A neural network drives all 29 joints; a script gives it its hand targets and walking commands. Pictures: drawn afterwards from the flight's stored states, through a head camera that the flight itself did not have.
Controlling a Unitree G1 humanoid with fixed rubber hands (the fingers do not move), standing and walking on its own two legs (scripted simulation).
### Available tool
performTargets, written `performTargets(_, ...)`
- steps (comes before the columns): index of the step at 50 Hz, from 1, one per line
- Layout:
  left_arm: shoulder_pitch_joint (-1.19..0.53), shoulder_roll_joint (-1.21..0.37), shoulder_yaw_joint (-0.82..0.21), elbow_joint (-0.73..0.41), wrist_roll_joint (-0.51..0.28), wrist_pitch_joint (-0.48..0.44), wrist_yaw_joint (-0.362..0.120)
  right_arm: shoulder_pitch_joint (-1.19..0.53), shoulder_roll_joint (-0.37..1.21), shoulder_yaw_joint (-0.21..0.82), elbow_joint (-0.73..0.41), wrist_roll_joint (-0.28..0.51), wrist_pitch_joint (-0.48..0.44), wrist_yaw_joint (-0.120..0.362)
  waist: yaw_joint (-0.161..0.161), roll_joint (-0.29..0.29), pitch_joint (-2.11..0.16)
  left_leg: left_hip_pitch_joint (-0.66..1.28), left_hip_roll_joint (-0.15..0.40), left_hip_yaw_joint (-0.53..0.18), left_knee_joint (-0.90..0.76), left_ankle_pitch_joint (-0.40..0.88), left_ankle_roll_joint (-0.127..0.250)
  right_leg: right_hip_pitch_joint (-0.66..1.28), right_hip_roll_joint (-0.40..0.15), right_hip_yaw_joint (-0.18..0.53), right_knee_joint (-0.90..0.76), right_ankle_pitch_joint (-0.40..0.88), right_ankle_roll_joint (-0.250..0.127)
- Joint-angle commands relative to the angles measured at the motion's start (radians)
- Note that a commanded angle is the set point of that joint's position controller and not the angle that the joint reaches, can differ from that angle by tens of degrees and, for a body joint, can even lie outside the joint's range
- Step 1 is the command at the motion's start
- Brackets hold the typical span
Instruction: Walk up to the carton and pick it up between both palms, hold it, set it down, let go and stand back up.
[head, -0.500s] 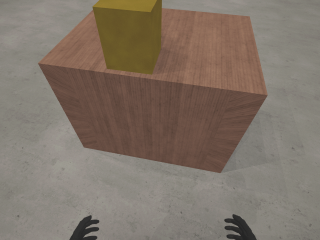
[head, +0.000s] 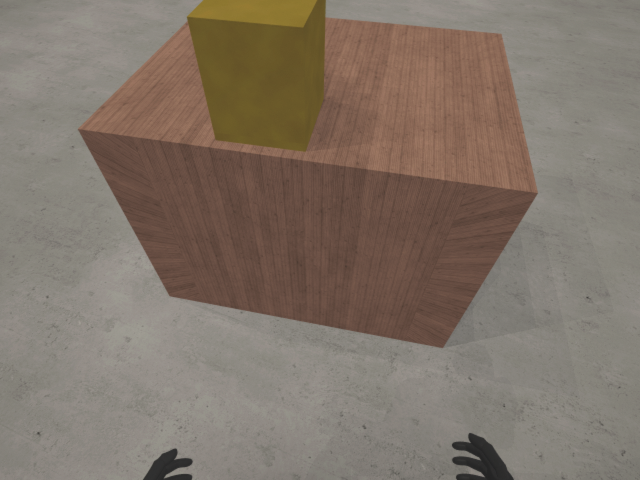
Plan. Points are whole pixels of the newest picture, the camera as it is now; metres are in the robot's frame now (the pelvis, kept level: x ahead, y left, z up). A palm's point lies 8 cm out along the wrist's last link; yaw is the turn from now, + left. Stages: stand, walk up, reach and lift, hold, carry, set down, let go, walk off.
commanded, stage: stand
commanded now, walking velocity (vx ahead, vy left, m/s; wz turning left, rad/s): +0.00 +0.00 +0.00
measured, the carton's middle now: (268, 65) +0.85 +0.11 +0.08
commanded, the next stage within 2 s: walk up in 1.38 s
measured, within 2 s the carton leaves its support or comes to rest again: neither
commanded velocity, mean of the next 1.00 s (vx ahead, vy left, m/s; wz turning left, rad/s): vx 0.00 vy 0.00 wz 0.00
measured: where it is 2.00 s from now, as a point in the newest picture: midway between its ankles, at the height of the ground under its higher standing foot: outside the picture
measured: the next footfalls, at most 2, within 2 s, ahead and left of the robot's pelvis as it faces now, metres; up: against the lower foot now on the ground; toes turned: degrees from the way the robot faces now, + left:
left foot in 1.96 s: +0.05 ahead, +0.27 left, +0.00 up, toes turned +1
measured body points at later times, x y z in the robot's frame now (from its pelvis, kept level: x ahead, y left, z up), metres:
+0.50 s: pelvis +0.00 +0.00 +0.00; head +0.01 +0.00 +0.45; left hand +0.08 +0.22 -0.13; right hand +0.09 -0.23 -0.12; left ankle +0.00 +0.11 -0.73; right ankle +0.00 -0.13 -0.73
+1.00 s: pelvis -0.01 +0.00 +0.01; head -0.01 +0.00 +0.46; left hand +0.02 +0.23 -0.14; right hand +0.03 -0.23 -0.14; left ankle +0.00 +0.11 -0.73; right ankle +0.00 -0.13 -0.73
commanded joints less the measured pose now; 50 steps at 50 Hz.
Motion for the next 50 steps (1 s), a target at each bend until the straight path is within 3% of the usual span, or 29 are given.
performTargets(1,0.027,0.09,0.023,-0.05,0.0,-0.017,0.011,0.015,-0.108,-0.036,-0.063,0.003,-0.015,-0.009,-0.006,-0.016,-0.052,0.03,0.054,-0.059,-0.109,0.197,0.023,0.035,-0.056,0.053,-0.093,0.212,-0.047)
performTargets(2,0.02,0.102,0.025,-0.056,0.0,-0.023,0.002,0.024,-0.08,-0.024,-0.061,0.004,-0.019,-0.003,0.006,0.035,-0.041,0.026,0.061,-0.062,-0.11,0.219,0.026,0.039,-0.059,0.056,-0.083,0.203,-0.054)
performTargets(4,0.022,0.082,0.024,-0.049,0.004,-0.019,0.011,0.034,-0.068,-0.029,-0.043,0.004,-0.017,-0.004,-0.004,0.011,-0.038,0.029,0.05,-0.056,-0.109,0.238,0.02,0.069,-0.046,0.025,-0.066,0.249,-0.033)
performTargets(5,0.016,0.105,0.03,-0.044,0.001,-0.016,0.008,0.037,-0.086,-0.032,-0.049,0.005,-0.022,-0.008,-0.003,-0.066,-0.075,0.041,0.066,-0.074,-0.107,0.275,0.024,0.079,-0.04,0.026,-0.058,0.256,-0.033)
performTargets(7,0.008,0.098,0.028,-0.037,0.007,-0.017,0.009,0.024,-0.114,-0.044,-0.039,-0.001,-0.016,-0.009,-0.006,-0.056,-0.047,0.048,0.046,-0.054,-0.089,0.213,0.014,0.053,-0.054,0.041,-0.103,0.227,-0.042)
performTargets(9,0.021,0.09,0.024,-0.038,-0.002,-0.021,0.004,0.004,-0.102,-0.043,-0.041,0.002,-0.013,-0.01,0.0,0.03,-0.023,0.049,0.049,-0.041,-0.116,0.159,0.017,0.019,-0.046,0.04,-0.099,0.195,-0.04)
performTargets(10,-0.003,0.084,0.031,-0.031,-0.001,-0.012,0.009,-0.006,-0.077,-0.029,-0.046,0.002,-0.019,-0.007,-0.004,0.002,-0.004,-0.005,0.062,-0.077,-0.154,0.119,0.024,0.043,-0.027,0.021,-0.086,0.147,-0.034)
performTargets(11,-0.006,0.107,0.036,-0.027,0.005,-0.012,0.009,0.001,-0.085,-0.032,-0.049,0.002,-0.015,-0.005,-0.006,-0.081,0.014,-0.025,0.053,-0.062,-0.125,0.112,0.021,0.049,-0.042,0.027,-0.114,0.145,-0.038)
performTargets(13,0.028,0.075,0.029,-0.029,0.0,-0.009,0.012,0.014,-0.089,-0.037,-0.014,0.0,-0.005,-0.007,0.013,0.004,0.072,-0.021,0.037,-0.044,-0.135,0.12,0.01,-0.004,-0.057,0.057,-0.127,0.124,-0.045)
performTargets(14,0.058,0.091,0.03,-0.006,0.003,-0.003,0.015,0.025,-0.078,-0.038,-0.023,0.006,-0.006,-0.01,0.004,-0.028,0.061,0.029,0.054,-0.059,-0.144,0.109,0.011,-0.02,-0.035,0.036,-0.128,0.12,-0.03)
performTargets(15,0.025,0.083,0.033,-0.017,-0.001,-0.008,0.015,0.031,-0.102,-0.04,-0.013,0.002,-0.01,-0.005,-0.002,0.027,-0.017,0.036,0.059,-0.055,-0.144,0.167,0.021,0.054,-0.047,0.042,-0.116,0.176,-0.038)
performTargets(17,0.01,0.125,0.044,-0.011,0.004,-0.014,0.017,0.048,-0.071,-0.034,0.002,0.007,-0.017,-0.007,-0.008,-0.022,-0.019,0.032,0.05,-0.06,-0.143,0.153,0.017,0.054,-0.058,0.047,-0.117,0.155,-0.05)
performTargets(19,0.048,0.066,0.025,-0.004,-0.002,-0.016,0.017,0.03,-0.109,-0.046,0.004,0.002,-0.015,-0.012,0.004,0.031,-0.032,0.092,0.066,-0.061,-0.13,0.237,0.023,0.034,-0.055,0.045,-0.114,0.239,-0.044)
performTargets(21,-0.007,0.086,0.03,-0.008,-0.003,-0.019,0.017,0.047,-0.092,-0.045,0.008,0.003,-0.017,-0.009,-0.021,-0.047,-0.074,0.089,0.069,-0.063,-0.128,0.267,0.028,0.096,-0.054,0.037,-0.11,0.235,-0.05)
performTargets(23,0.024,0.095,0.036,0.014,0.001,-0.016,0.017,0.002,-0.111,-0.045,0.008,-0.003,-0.019,-0.016,0.007,-0.026,0.028,0.072,0.067,-0.066,-0.139,0.269,0.021,0.027,-0.049,0.035,-0.128,0.224,-0.036)
performTargets(25,0.01,0.086,0.035,0.031,0.001,-0.009,0.022,0.051,-0.072,-0.039,0.028,0.004,-0.01,-0.014,-0.022,-0.011,0.042,0.033,0.058,-0.074,-0.169,0.159,0.02,0.038,-0.042,0.04,-0.138,0.146,-0.043)
performTargets(26,0.046,0.084,0.035,0.036,-0.001,-0.004,0.021,0.069,-0.096,-0.042,0.043,0.003,-0.011,-0.018,-0.013,0.028,0.049,0.006,0.075,-0.091,-0.193,0.14,0.027,0.072,-0.035,0.029,-0.132,0.168,-0.035)
performTargets(28,0.06,0.103,0.036,0.053,-0.003,-0.006,0.023,0.041,-0.099,-0.044,0.043,0.011,-0.013,-0.012,0.001,-0.025,-0.008,0.06,0.054,-0.07,-0.169,0.143,0.026,0.055,-0.044,0.037,-0.136,0.16,-0.039)
performTargets(32,0.078,0.117,0.046,0.079,-0.001,-0.007,0.016,0.059,-0.085,-0.042,0.078,0.004,-0.014,-0.019,0.003,0.06,0.021,0.073,0.062,-0.063,-0.18,0.151,0.027,0.048,-0.048,0.034,-0.154,0.161,-0.029)
performTargets(34,0.018,0.084,0.037,0.08,0.006,-0.014,0.022,0.052,-0.093,-0.048,0.079,0.005,-0.02,-0.02,-0.021,-0.053,0.041,0.034,0.067,-0.086,-0.18,0.198,0.025,0.09,-0.055,0.044,-0.155,0.227,-0.048)
performTargets(35,0.036,0.086,0.037,0.077,0.003,-0.015,0.021,0.05,-0.107,-0.051,0.091,-0.003,-0.013,-0.019,-0.002,-0.032,0.028,0.07,0.06,-0.056,-0.172,0.181,0.021,0.053,-0.063,0.053,-0.169,0.2,-0.044)
performTargets(37,0.031,0.082,0.041,0.095,-0.006,-0.012,0.023,0.067,-0.074,-0.039,0.11,0.004,-0.015,-0.019,-0.017,0.032,0.012,0.09,0.063,-0.067,-0.194,0.178,0.023,0.062,-0.055,0.046,-0.169,0.171,-0.044)
performTargets(39,0.056,0.123,0.047,0.116,-0.001,-0.013,0.031,0.062,-0.073,-0.035,0.122,0.009,-0.012,-0.023,-0.009,0.044,0.035,0.064,0.081,-0.084,-0.219,0.183,0.032,0.081,-0.052,0.044,-0.169,0.181,-0.039)
performTargets(42,0.078,0.06,0.032,0.141,-0.005,-0.004,0.031,0.071,-0.102,-0.047,0.15,0.001,-0.001,-0.022,0.003,-0.054,0.097,0.035,0.061,-0.072,-0.221,0.111,0.027,0.051,-0.06,0.057,-0.206,0.101,-0.041)
performTargets(43,0.06,0.049,0.024,0.137,-0.004,-0.01,0.033,0.093,-0.123,-0.052,0.161,0.004,-0.003,-0.022,-0.016,-0.023,0.021,0.095,0.063,-0.069,-0.213,0.152,0.027,0.081,-0.068,0.059,-0.203,0.15,-0.047)
performTargets(46,0.101,0.077,0.034,0.166,-0.006,-0.011,0.032,0.081,-0.082,-0.044,0.182,0.007,-0.009,-0.022,0.004,-0.041,0.051,0.096,0.073,-0.071,-0.213,0.197,0.025,0.075,-0.061,0.053,-0.193,0.182,-0.045)
performTargets(47,0.068,0.107,0.044,0.169,-0.006,-0.011,0.03,0.079,-0.074,-0.042,0.191,0.011,-0.016,-0.019,-0.011,-0.06,0.029,0.082,0.076,-0.074,-0.22,0.205,0.027,0.127,-0.054,0.044,-0.184,0.183,-0.041)
performTargets(48,0.079,0.109,0.047,0.17,-0.004,-0.005,0.034,0.107,-0.113,-0.051,0.209,0.009,-0.021,-0.021,-0.007,-0.004,0.048,0.056,0.076,-0.076,-0.241,0.188,0.024,0.125,-0.063,0.047,-0.19,0.181,-0.039)
performTargets(50,0.078,0.1,0.044,0.191,0.0,-0.003,0.028,0.079,-0.096,-0.048,0.223,0.009,-0.017,-0.02,-0.007,-0.008,0.081,0.072,0.07,-0.08,-0.249,0.166,0.025,0.093,-0.065,0.053,-0.209,0.157,-0.046)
